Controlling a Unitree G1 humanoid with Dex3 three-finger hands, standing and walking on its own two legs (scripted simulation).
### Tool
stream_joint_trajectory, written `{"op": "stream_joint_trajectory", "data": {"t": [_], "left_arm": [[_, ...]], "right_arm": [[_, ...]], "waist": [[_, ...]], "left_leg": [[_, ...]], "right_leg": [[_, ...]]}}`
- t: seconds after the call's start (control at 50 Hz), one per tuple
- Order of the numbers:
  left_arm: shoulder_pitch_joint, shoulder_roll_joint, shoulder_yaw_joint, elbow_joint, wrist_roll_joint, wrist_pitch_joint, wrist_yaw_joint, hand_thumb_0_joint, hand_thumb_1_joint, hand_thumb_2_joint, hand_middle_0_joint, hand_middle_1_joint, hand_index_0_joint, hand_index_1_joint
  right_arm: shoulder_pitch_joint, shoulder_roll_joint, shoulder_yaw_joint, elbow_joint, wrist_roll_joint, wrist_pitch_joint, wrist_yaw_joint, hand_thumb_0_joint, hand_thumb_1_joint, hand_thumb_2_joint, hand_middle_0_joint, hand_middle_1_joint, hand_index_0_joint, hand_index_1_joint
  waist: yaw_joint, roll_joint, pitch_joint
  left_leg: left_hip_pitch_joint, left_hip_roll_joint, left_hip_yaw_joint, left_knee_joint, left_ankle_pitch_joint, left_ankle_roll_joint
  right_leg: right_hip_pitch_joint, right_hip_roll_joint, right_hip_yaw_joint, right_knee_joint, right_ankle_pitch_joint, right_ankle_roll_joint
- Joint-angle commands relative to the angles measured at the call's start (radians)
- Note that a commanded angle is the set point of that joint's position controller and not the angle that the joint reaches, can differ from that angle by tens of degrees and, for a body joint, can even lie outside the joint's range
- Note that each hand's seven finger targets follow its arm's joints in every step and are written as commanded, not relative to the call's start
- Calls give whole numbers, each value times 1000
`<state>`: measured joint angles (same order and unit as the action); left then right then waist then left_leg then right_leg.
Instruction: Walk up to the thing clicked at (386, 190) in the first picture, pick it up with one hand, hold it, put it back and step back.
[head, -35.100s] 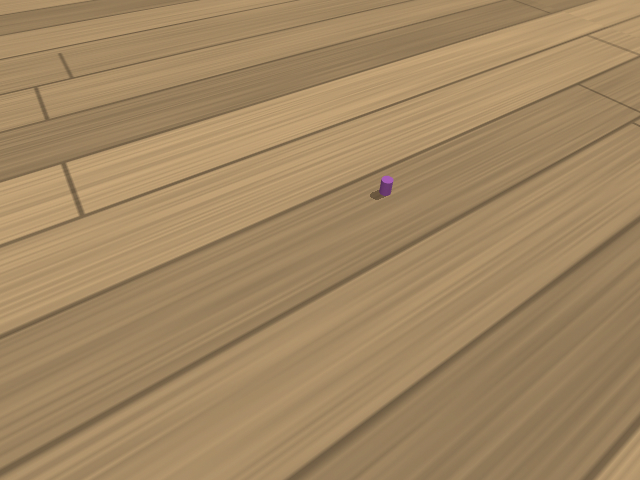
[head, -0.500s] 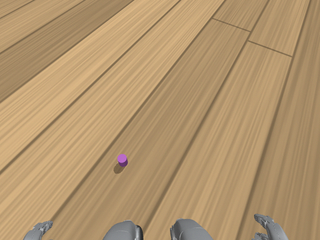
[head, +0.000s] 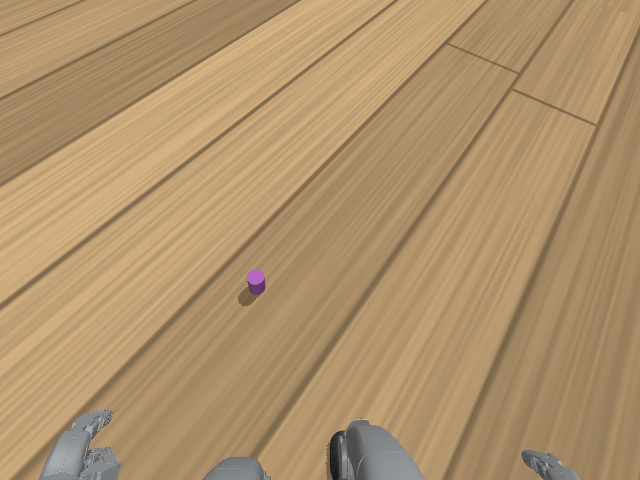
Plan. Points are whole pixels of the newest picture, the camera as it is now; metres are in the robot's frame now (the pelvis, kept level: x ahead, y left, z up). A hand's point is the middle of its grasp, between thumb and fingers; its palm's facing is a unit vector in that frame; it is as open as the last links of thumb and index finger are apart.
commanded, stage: step back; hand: left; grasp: from above
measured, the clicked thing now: (256, 282) +0.69 +0.16 -0.71
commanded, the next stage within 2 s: none
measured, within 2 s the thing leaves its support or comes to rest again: neither
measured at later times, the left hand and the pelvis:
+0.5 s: hand out of the picture -0.09 +0.22 -0.12, palm faces -0.05 -0.90 -0.42, open 7.4 cm; pelvis -0.16 -0.05 +0.01, yaw -4 degrees
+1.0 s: hand out of the picture -0.25 +0.21 -0.14, palm faces -0.02 -0.92 -0.39, open 7.4 cm; pelvis -0.34 -0.06 +0.01, yaw -2 degrees
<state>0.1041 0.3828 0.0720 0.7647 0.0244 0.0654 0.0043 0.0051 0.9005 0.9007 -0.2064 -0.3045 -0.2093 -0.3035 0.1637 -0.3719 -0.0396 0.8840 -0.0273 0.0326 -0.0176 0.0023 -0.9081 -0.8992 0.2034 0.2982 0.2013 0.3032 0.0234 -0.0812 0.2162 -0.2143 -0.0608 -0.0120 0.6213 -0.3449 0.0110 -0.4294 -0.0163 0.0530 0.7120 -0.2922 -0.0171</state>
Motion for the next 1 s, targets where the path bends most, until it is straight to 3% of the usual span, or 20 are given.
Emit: {"op": "stream_joint_trajectory", "data": {"t": [0.0, 0.06, 0.18, 0.24, 0.3, 0.32, 0.34, 0.36, 0.38, 0.42, 0.46, 0.56, 0.62, 0.68, 0.7, 0.72, 0.74, 0.82, 0.9, 0.98], "left_arm": [[-23, 223, 77, -85, 6, -14, 25, 0, 900, 900, -200, -300, -200, -300], [102, 188, 77, -28, -17, -12, 11, 0, 900, 900, -200, -300, -200, -300], [92, 174, 71, -35, -2, -27, 9, 0, 900, 900, -200, -300, -200, -300], [116, 171, 68, -17, -6, -37, 5, 0, 900, 900, -200, -300, -200, -300], [243, 166, 66, 62, 2, -47, 4, 0, 900, 900, -200, -300, -200, -300], [248, 202, 76, 65, 11, -52, 5, 0, 900, 900, -200, -300, -200, -300], [241, 281, 97, 53, 24, -54, 4, 0, 900, 900, -200, -300, -200, -300], [144, 394, 117, 2, 26, -47, 3, 0, 900, 900, -200, -300, -200, -300], [60, 397, 115, -32, 22, -51, 11, 0, 900, 900, -200, -300, -200, -300], [-14, 288, 84, -49, 16, -57, 15, 0, 900, 900, -200, -300, -200, -300], [-27, 239, 83, -44, 19, -55, 19, 0, 900, 900, -200, -300, -200, -300], [138, 209, 76, -36, 21, -48, 40, 0, 900, 900, -200, -300, -200, -300], [97, 227, 75, -60, 8, -37, 45, 0, 900, 900, -200, -300, -200, -300], [34, 226, 54, -78, -5, -17, 34, 0, 900, 900, -200, -300, -200, -300], [40, 188, 45, -88, -8, -14, 29, 0, 900, 900, -200, -300, -200, -300], [17, 169, 39, -94, -19, -17, 34, 0, 900, 900, -200, -300, -200, -300], [-31, 218, 66, -88, -9, -18, 45, 0, 900, 900, -200, -300, -200, -300], [98, 207, 67, 2, -21, -10, 28, 0, 900, 900, -200, -300, -200, -300], [97, 180, 50, 17, -12, -38, 24, 0, 900, 900, -200, -300, -200, -300], [136, 182, 40, 70, -7, -75, 19, 0, 900, 900, -200, -300, -200, -300]], "right_arm": [[-41, -365, -103, -104, -14, -42, -12, 0, -900, -900, 200, 300, 200, 300], [-104, -245, -67, -126, -14, -42, -16, 0, -900, -900, 200, 300, 200, 300], [-11, -250, -78, -133, -1, -35, -19, 0, -900, -900, 200, 300, 200, 300], [-11, -274, -84, -143, -6, -23, -15, 0, -900, -900, 200, 300, 200, 300], [-67, -287, -86, -158, 10, 0, -9, 0, -900, -900, 200, 300, 200, 300], [-76, -256, -75, -163, 19, 5, -6, 0, -900, -900, 200, 300, 200, 300], [-71, -199, -61, -180, 26, 8, -6, 0, -900, -900, 200, 300, 200, 300], [-110, -195, -69, -191, 28, 8, -23, 0, -900, -900, 200, 300, 200, 300], [-96, -244, -90, -174, 29, 10, -27, 0, -900, -900, 200, 300, 200, 300], [-28, -242, -78, -121, 32, 7, -16, 0, -900, -900, 200, 300, 200, 300], [21, -194, -58, -99, 34, 1, -20, 0, -900, -900, 200, 300, 200, 300], [-22, -165, -40, -125, 19, -18, -24, 0, -900, -900, 200, 300, 200, 300], [49, -178, -53, -107, 8, -20, -19, 0, -900, -900, 200, 300, 200, 300], [143, -201, -77, -56, -2, -15, -12, 0, -900, -900, 200, 300, 200, 300], [127, -262, -96, -66, -18, -13, -12, 0, -900, -900, 200, 300, 200, 300], [54, -359, -105, -91, -17, -6, -1, 0, -900, -900, 200, 300, 200, 300], [13, -412, -112, -111, -17, -10, 2, 0, -900, -900, 200, 300, 200, 300], [-123, -244, -66, -139, -27, -15, -9, 0, -900, -900, 200, 300, 200, 300], [-55, -219, -67, -124, -16, -3, 4, 0, -900, -900, 200, 300, 200, 300], [-8, -263, -87, -105, -20, 12, 17, 0, -900, -900, 200, 300, 200, 300]], "waist": [[-51, 269, -182], [33, 189, -171], [-38, 243, -220], [-43, 287, -276], [12, 271, -315], [14, 210, -306], [11, -32, -264], [51, -228, -217], [27, -224, -138], [-31, -66, -120], [-46, -79, -164], [54, -110, -247], [22, -137, -315], [-29, -65, -320], [-23, 90, -314], [-21, 324, -264], [-70, 366, -231], [41, 174, -169], [-21, 250, -188], [-54, 310, -285]], "left_leg": [[-159, 497, -505, -320, 350, 312], [-57, 278, -187, -235, 460, 177], [119, 322, -192, -150, 503, 253], [117, 297, -177, -97, 477, 215], [-14, 248, -135, -15, 351, 150], [-120, 202, -129, 25, 226, 102], [-327, 54, -105, 187, -28, 34], [-295, -46, -98, 430, -266, -9], [-224, 10, -173, 574, -272, -17], [-217, -48, -188, 629, -154, -5], [-274, -75, -153, 622, -114, -14], [-364, -17, -91, 321, -211, -40], [-217, 48, -51, 64, -166, -15], [26, 42, -27, -222, 158, 20], [93, 194, -245, -246, 224, 77], [39, 377, -466, -302, 273, 198], [-164, 491, -596, -339, 267, 331], [-156, 276, -213, -262, 318, 197], [16, 250, -195, -234, 202, 213], [105, 269, -215, -217, -41, 200]], "right_leg": [[12, 86, 156, 505, -322, 6], [-66, 144, 155, 574, -177, -2], [-47, 78, 80, 315, -227, 58], [72, 33, 11, 15, -196, 43], [280, 51, -68, -307, 55, 7], [327, 18, 14, -299, 86, -15], [330, -159, 310, -337, 45, -71], [64, -371, 523, -427, 16, -254], [-113, -419, 587, -462, 22, -291], [-49, -256, 288, -361, 178, -200], [87, -158, 131, -271, 321, -141], [451, -210, 181, -193, 537, -193], [444, -258, 210, -144, 572, -187], [227, -192, 150, -69, 364, -104], [57, -111, 100, 35, 149, -53], [-80, 76, -51, 195, -233, -8], [9, 72, 70, 432, -391, 10], [-21, 129, 130, 606, -185, -4], [-14, 77, 32, 307, -206, 44], [128, 41, -47, -120, -240, 29]]}}
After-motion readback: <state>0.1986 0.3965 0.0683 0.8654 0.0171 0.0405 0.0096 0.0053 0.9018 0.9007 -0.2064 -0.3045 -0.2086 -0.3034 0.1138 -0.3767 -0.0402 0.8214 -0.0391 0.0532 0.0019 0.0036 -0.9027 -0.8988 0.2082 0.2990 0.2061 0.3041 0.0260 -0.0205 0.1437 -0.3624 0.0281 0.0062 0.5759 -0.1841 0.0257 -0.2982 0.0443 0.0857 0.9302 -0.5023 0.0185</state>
